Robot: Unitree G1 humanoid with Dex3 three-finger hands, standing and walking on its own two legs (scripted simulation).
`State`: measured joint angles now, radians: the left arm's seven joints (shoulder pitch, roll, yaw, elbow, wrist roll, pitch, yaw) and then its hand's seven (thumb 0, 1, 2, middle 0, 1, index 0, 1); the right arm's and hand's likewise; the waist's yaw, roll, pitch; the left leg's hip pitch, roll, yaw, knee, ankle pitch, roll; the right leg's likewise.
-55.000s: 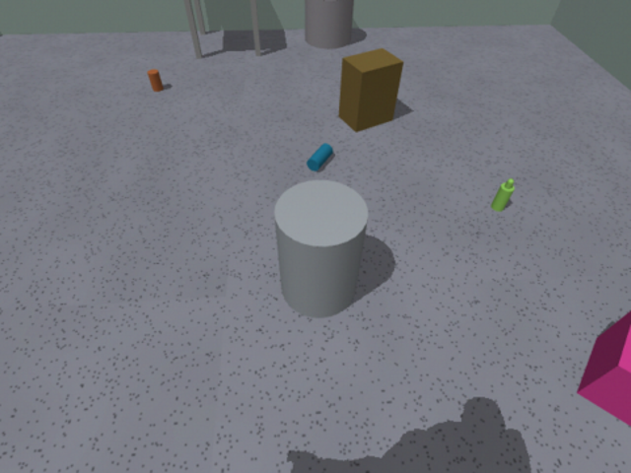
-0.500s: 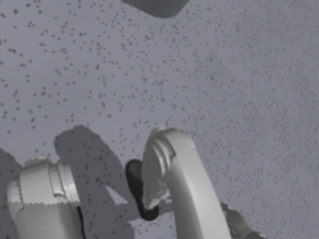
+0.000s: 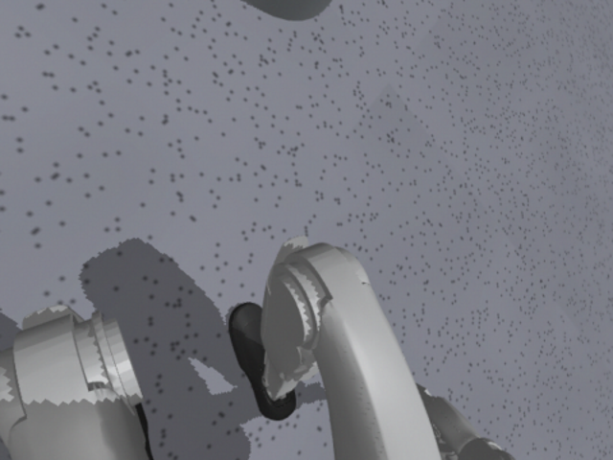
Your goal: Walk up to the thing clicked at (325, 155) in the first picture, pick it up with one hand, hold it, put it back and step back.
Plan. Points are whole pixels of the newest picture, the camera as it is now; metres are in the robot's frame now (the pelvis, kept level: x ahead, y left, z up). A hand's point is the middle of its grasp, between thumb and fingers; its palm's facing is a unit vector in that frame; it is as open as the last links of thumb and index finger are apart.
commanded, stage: rest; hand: left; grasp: from above
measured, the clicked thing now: out of the picture +0.45 +0.38 -0.26
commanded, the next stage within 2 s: open in 0.46 s
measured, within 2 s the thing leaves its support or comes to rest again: rests again in 0.22 s
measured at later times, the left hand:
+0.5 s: hand out of the picture +0.44 +0.37 -0.24, palm faces -0.46 -0.10 -0.88, open 9.8 cm
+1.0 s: hand out of the picture +0.44 +0.38 -0.24, palm faces -0.48 -0.11 -0.87, open 11.4 cm
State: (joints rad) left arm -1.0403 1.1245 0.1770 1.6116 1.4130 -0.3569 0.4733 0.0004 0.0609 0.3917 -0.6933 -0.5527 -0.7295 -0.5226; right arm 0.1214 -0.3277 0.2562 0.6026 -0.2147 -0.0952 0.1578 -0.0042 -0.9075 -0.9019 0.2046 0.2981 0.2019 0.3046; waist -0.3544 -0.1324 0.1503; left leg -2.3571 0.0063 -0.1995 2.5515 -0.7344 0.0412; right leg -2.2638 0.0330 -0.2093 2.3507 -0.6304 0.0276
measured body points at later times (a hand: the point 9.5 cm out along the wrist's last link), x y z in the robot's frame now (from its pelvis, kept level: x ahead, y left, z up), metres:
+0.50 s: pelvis +0.00 +0.00 +0.00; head +0.28 +0.14 +0.32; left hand +0.46 +0.37 -0.19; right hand +0.06 -0.26 -0.05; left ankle +0.06 +0.11 -0.27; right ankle +0.12 -0.11 -0.27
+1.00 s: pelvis +0.00 +0.00 +0.00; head +0.27 +0.15 +0.32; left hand +0.46 +0.38 -0.19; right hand +0.07 -0.26 -0.05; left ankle +0.06 +0.11 -0.27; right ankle +0.12 -0.11 -0.27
